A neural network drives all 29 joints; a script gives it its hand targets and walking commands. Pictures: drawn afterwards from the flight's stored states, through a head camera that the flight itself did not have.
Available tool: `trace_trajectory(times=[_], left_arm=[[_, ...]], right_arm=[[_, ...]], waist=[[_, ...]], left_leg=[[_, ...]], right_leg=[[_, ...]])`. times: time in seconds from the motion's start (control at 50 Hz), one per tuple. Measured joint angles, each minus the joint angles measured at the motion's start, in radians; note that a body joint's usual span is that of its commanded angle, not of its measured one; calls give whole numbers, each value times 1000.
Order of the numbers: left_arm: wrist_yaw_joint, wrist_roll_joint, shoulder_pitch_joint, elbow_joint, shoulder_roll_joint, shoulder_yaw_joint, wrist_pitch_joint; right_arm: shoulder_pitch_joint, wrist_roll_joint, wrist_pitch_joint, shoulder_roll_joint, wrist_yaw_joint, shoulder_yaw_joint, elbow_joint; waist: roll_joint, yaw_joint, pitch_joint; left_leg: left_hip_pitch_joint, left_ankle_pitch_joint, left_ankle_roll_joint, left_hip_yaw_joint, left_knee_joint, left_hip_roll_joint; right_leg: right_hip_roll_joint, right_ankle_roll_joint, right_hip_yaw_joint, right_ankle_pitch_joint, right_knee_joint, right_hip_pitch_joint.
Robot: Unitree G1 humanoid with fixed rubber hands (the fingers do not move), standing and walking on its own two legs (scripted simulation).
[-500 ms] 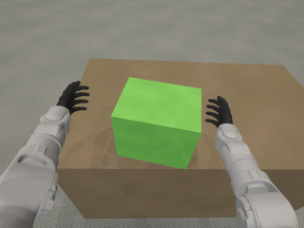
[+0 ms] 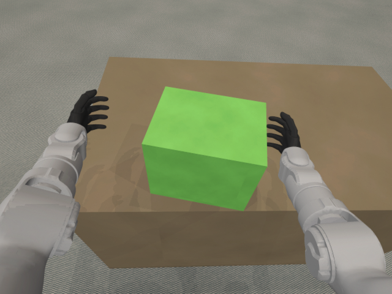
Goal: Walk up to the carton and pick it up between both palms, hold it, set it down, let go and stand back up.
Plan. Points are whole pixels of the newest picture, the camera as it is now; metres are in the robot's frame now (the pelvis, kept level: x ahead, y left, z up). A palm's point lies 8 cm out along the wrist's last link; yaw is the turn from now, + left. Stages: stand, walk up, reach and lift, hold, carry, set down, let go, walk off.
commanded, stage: reach and lift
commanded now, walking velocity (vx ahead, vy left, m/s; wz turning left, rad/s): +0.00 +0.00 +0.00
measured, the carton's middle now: (205, 150) +0.48 -0.05 -0.02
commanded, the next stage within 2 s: none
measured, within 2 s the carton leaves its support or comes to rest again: neither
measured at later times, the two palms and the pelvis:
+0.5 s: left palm (95, 150) +0.47 +0.21 +0.01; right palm (276, 172) +0.40 -0.22 -0.02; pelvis -0.01 +0.01 -0.02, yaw -1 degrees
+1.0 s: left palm (112, 151) +0.46 +0.17 +0.00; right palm (271, 171) +0.40 -0.21 -0.01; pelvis -0.02 +0.01 -0.02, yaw -1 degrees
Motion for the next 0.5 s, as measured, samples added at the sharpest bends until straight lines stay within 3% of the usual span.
trace_trajectory(times=[0.24, 0.34, 0.5], left_arm=[[0, 0, 0, 89, 0, -11, -138], [0, 0, 7, 54, -1, -11, -195], [0, 0, 24, -8, -4, -7, -223]], right_arm=[[-1, 0, -144, 0, 26, 0, 100], [-1, 0, -221, 0, 29, 1, 102], [-1, 0, -262, 0, 31, 6, 81]], waist=[[13, 0, -15], [14, 0, -34], [26, 0, -29]], left_leg=[[-171, -1, 0, -2, 57, 2], [-279, -1, 0, -3, 104, 3], [-344, -1, 0, -4, 128, 4]], right_leg=[[1, 3, 0, 1, 51, -168], [1, 4, 0, -7, 98, -274], [2, 9, 0, -2, 111, -333]])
